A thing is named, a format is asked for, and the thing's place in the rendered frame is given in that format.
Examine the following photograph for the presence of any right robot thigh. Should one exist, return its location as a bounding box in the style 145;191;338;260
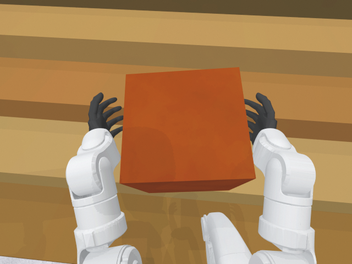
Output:
201;212;252;264

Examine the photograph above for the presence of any robot right upper arm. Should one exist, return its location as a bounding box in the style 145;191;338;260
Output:
249;250;310;264

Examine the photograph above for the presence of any left robot forearm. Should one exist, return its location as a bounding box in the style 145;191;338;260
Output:
65;128;127;264

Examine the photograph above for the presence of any robot left upper arm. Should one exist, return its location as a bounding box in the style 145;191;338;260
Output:
83;245;142;264

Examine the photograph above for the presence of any right robot forearm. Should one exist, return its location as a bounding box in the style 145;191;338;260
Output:
252;128;317;264

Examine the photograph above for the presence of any carton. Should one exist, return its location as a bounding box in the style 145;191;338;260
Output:
119;67;256;193

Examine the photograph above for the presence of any robot left hand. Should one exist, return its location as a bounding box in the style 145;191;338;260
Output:
88;92;123;138

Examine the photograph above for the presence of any robot right hand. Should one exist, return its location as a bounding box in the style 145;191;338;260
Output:
244;93;277;145

